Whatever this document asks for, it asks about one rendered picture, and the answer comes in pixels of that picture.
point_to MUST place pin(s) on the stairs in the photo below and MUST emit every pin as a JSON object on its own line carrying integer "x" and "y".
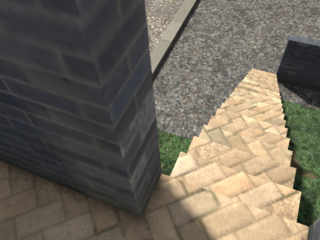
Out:
{"x": 243, "y": 152}

